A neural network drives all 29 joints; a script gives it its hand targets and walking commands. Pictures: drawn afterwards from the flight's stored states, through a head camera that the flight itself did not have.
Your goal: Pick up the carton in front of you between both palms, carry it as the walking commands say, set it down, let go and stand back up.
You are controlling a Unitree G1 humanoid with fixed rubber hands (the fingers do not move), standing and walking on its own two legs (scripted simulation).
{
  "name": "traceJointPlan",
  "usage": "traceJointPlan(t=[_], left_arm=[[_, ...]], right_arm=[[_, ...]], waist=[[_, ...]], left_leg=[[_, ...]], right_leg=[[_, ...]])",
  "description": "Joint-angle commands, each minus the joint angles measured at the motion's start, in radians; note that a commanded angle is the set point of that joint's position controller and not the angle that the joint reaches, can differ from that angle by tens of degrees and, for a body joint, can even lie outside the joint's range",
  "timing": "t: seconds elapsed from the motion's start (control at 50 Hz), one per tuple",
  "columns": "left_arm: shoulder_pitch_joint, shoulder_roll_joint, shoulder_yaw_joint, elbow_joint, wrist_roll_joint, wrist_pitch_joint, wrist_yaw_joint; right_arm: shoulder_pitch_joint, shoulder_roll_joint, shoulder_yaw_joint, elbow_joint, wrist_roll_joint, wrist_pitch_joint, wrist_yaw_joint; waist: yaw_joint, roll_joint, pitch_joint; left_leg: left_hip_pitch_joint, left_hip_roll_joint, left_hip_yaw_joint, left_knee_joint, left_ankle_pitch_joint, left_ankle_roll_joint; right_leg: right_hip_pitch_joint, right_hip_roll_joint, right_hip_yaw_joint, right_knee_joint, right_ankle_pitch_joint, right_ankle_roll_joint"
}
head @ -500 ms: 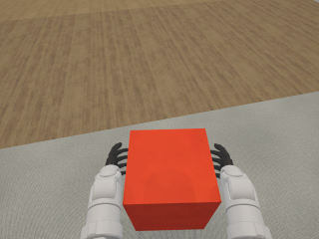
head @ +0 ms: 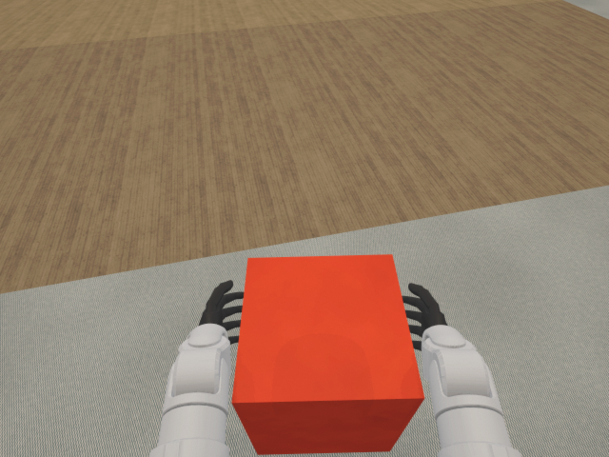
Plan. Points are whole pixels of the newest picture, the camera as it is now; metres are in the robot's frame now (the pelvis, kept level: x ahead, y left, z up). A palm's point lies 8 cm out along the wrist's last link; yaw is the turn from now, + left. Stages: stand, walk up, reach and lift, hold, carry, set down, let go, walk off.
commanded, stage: reach and lift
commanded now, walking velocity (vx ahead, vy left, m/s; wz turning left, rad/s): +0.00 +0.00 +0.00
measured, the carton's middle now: (322, 359) +0.30 +0.00 -0.05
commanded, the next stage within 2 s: hold in 0.18 s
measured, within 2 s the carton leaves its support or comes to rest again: neither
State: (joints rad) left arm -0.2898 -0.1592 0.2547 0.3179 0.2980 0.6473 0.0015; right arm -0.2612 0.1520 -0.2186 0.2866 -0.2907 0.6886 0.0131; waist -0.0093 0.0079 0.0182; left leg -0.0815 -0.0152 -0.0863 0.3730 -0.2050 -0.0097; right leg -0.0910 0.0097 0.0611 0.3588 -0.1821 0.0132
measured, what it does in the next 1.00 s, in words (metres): lifts its right foot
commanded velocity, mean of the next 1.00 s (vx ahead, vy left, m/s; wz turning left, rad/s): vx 0.20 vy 0.00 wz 0.00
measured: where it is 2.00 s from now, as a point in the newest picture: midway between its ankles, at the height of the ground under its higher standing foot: (303, 377)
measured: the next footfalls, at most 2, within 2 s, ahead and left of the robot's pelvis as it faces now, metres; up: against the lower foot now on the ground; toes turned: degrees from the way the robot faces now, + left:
right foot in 1.08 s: +0.19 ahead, -0.10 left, +0.00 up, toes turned -10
left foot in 1.44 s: +0.45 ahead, +0.15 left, +0.00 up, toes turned +15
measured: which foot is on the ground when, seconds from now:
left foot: down 0.00-1.00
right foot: down 0.00-0.82, up 0.84-1.00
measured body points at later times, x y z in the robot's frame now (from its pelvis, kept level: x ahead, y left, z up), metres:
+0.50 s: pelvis -0.01 +0.00 +0.00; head -0.06 +0.00 +0.45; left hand +0.29 +0.15 +0.04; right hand +0.29 -0.15 +0.04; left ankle +0.01 +0.13 -0.75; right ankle +0.01 -0.13 -0.75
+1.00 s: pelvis +0.06 +0.01 +0.00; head +0.03 +0.02 +0.45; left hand +0.36 +0.18 +0.08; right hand +0.35 -0.12 +0.08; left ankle +0.00 +0.12 -0.75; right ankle +0.08 -0.11 -0.72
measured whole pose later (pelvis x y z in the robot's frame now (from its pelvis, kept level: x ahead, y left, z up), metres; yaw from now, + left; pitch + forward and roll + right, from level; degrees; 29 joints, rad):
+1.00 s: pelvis +0.06 +0.01 +0.00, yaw +0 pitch +4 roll -2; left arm -0.25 -0.08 0.14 -0.07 0.11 1.05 0.07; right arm -0.21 0.14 -0.10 -0.10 -0.15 1.08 -0.08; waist 0.01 0.02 -0.17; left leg -0.16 0.04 0.04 0.36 -0.27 0.01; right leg -0.42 -0.03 -0.12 0.65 -0.37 0.02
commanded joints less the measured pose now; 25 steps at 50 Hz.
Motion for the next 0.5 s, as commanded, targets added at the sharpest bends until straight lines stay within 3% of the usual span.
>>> traceJointPlan(t=[0.0,0.16,0.26,0.38,0.48], left_arm=[[-0.395,-0.95,-0.519,-0.013,-0.239,-0.008,-0.253],[-0.4,-0.954,-0.527,-0.034,-0.246,0.012,-0.248],[-0.363,-0.943,-0.581,-0.127,-0.28,0.049,-0.239],[-0.373,-0.889,-0.528,-0.094,-0.251,0.091,-0.243],[-0.459,-0.917,-0.537,-0.091,-0.265,0.082,-0.259]], right_arm=[[-0.474,0.921,0.508,-0.079,0.242,-0.049,0.226],[-0.488,0.908,0.518,-0.102,0.249,-0.031,0.23],[-0.463,0.917,0.585,-0.188,0.289,0.006,0.222],[-0.444,0.87,0.512,-0.143,0.25,0.047,0.216],[-0.523,0.905,0.521,-0.138,0.26,0.04,0.225]], waist=[[-0.001,-0.003,-0.267],[0.002,0.002,-0.252],[0.015,-0.001,-0.291],[0.005,0.0,-0.149],[0.003,0.001,-0.181]], left_leg=[[0.029,-0.083,0.006,-0.048,0.237,0.002],[0.039,-0.08,0.006,-0.056,0.221,-0.001],[0.086,-0.08,0.002,-0.067,0.3,-0.002],[0.033,-0.075,0.013,-0.093,0.119,0.004],[0.018,-0.072,0.016,-0.08,0.078,0.007]], right_leg=[[0.122,0.086,0.001,-0.024,0.235,-0.004],[0.118,0.087,-0.002,-0.029,0.203,-0.005],[0.157,0.088,0.004,-0.043,0.271,-0.001],[0.108,0.082,0.0,-0.068,0.102,-0.01],[0.112,0.079,-0.002,-0.055,0.067,-0.012]])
